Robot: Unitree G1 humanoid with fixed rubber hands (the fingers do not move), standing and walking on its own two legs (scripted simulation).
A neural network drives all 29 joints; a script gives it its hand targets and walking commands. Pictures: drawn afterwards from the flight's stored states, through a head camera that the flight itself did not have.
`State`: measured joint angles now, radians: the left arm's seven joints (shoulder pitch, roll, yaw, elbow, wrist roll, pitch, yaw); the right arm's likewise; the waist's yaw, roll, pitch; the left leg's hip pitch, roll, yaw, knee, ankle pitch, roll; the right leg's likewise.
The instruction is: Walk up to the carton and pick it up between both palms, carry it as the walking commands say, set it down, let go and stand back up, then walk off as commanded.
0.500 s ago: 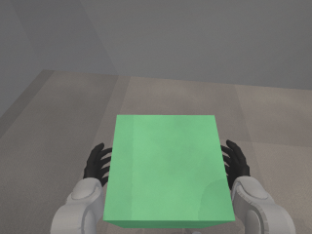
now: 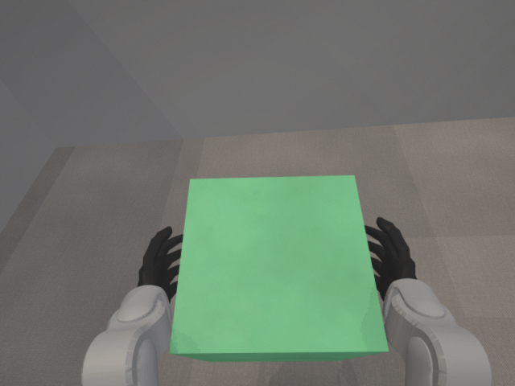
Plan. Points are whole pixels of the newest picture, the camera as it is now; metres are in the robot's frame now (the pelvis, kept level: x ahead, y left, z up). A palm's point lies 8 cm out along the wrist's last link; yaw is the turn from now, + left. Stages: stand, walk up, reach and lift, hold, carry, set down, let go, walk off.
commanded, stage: carry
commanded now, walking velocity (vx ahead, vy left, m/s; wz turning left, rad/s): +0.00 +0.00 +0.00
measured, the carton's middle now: (273, 280) +0.28 -0.02 +0.03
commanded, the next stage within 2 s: none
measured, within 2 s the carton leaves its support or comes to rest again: neither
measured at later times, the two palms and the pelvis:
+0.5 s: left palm (112, 286) +0.28 +0.21 +0.07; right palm (328, 263) +0.28 -0.09 +0.09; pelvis +0.05 +0.06 -0.01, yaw +0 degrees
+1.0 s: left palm (101, 273) +0.31 +0.24 +0.06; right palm (299, 250) +0.31 -0.06 +0.06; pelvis +0.06 +0.09 -0.01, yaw +0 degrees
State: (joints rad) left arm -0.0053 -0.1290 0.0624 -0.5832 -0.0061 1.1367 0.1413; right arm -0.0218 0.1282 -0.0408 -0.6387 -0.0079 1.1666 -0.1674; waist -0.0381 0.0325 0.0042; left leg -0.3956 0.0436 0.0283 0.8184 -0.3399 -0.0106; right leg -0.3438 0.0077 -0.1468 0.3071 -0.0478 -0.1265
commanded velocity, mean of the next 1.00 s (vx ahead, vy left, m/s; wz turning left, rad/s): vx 0.00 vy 0.00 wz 0.00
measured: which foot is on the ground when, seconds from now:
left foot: up 0.00-0.30, down 0.32-1.00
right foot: down 0.00-1.00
